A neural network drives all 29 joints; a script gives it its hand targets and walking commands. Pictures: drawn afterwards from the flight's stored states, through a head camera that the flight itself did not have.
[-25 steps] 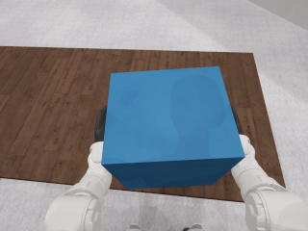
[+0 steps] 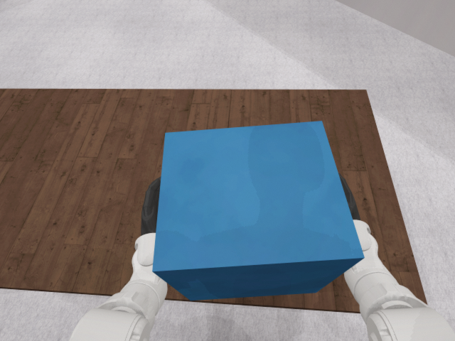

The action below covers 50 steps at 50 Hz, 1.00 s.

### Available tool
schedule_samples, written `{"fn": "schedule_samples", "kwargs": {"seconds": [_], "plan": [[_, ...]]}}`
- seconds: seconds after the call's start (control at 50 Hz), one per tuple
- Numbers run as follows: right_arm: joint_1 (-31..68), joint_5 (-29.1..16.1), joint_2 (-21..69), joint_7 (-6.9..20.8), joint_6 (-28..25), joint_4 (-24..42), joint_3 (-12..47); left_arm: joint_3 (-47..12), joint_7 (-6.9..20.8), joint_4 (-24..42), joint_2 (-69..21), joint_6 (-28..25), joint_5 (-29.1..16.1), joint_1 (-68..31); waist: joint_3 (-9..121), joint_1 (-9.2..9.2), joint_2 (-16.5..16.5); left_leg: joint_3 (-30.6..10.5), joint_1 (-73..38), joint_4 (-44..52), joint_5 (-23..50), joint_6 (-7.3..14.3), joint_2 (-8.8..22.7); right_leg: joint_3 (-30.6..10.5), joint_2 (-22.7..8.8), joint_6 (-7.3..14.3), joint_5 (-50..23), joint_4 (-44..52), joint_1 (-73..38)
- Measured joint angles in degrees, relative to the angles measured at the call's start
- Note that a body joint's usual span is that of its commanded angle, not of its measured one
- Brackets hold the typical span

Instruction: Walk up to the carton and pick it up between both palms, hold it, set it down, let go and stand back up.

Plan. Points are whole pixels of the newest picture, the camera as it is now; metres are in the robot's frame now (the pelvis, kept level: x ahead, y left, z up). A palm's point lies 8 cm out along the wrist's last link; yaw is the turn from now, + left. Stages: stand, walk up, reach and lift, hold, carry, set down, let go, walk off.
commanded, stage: reach and lift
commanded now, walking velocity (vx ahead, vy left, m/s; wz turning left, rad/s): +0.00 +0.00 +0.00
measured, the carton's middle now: (248, 221) +0.36 -0.02 -0.04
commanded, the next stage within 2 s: none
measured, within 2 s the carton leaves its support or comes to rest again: leaves its support in 0.52 s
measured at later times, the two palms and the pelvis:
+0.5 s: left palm (152, 238) +0.33 +0.15 -0.03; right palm (349, 218) +0.35 -0.20 -0.02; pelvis -0.01 +0.00 +0.00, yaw +0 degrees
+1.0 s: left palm (148, 210) +0.35 +0.14 +0.04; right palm (370, 193) +0.36 -0.21 +0.05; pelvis -0.02 -0.01 +0.02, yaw +0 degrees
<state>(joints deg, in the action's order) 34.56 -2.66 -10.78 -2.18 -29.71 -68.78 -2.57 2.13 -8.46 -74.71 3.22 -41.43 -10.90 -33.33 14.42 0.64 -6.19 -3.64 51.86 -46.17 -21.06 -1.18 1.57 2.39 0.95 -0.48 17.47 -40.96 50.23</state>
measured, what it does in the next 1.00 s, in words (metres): stands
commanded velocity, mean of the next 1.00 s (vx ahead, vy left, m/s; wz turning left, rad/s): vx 0.00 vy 0.00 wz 0.00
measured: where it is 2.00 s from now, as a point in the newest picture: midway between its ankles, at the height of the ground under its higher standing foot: outside the picture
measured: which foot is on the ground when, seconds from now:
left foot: down 0.00-1.00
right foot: down 0.00-1.00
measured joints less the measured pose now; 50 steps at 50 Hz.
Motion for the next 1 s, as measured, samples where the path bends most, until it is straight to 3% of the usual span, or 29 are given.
{"fn": "schedule_samples", "kwargs": {"seconds": [0.4, 0.6, 0.74, 0.88, 1.0], "plan": [[-4.45, 0.75, -0.21, -0.81, 3.86, 9.0, 1.27, -1.07, -0.24, 7.53, -0.64, 2.13, -1.5, 4.78, 0.7, -0.32, 0.22, -0.25, 0.86, 2.28, 2.13, -0.15, 0.19, 0.19, 0.23, 0.21, -2.3, 2.65, 0.64], [-5.73, 1.71, 0.31, -0.78, 6.79, 12.61, 1.54, -3.23, -0.6, 11.72, 0.04, 4.27, -4.5, 7.61, 1.36, 0.89, 2.53, -0.08, -0.08, 4.07, 3.99, -0.45, 0.08, 0.01, 0.1, 0.54, -3.68, 3.44, 0.2], [-4.3, 0.71, 0.49, -0.62, 10.77, 13.66, 1.08, -5.68, -1.08, 11.44, 1.52, 7.5, -6.91, 5.41, 2.41, 1.93, 4.2, 0.28, -2.24, 5.26, 4.87, -0.63, -0.16, -0.33, -0.16, 0.81, -3.97, 3.36, -1.28], [-1.37, 0.08, -0.16, -0.48, 15.14, 13.36, 0.65, -6.1, -1.73, 9.41, 2.27, 11.25, -6.32, 1.38, 1.98, 2.13, 4.3, 1.02, -6.49, 7.55, 5.64, -0.35, -0.82, -1.05, -0.86, 0.65, -3.92, 3.94, -4.62], [-1.28, -2.08, -0.94, -1.03, 18.85, 15.24, 2.16, -5.67, -1.71, 9.81, 2.26, 14.2, -5.89, 0.61, 0.76, 1.13, 2.99, 1.65, -11.04, 10.15, 5.97, -0.01, -1.0, -1.66, -1.06, 0.37, -4.17, 6.15, -8.85]]}}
